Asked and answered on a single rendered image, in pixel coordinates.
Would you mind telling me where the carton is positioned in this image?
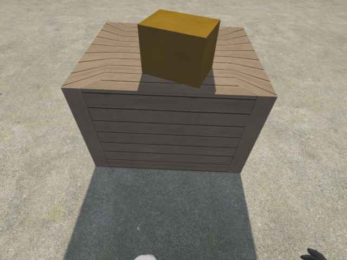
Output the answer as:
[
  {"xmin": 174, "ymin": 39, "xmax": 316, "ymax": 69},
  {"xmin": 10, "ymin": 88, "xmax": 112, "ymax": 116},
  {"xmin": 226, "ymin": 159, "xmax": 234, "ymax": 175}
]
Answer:
[{"xmin": 137, "ymin": 9, "xmax": 220, "ymax": 88}]

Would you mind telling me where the robot right hand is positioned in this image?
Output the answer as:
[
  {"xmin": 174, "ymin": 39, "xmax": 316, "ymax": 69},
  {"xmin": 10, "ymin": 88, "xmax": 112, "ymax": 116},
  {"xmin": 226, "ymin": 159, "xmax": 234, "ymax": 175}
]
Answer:
[{"xmin": 300, "ymin": 248, "xmax": 327, "ymax": 260}]

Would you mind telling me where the pedestal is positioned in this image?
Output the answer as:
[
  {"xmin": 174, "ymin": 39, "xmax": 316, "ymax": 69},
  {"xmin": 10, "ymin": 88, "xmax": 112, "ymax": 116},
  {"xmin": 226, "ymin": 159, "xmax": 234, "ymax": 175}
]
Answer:
[{"xmin": 61, "ymin": 22, "xmax": 277, "ymax": 173}]

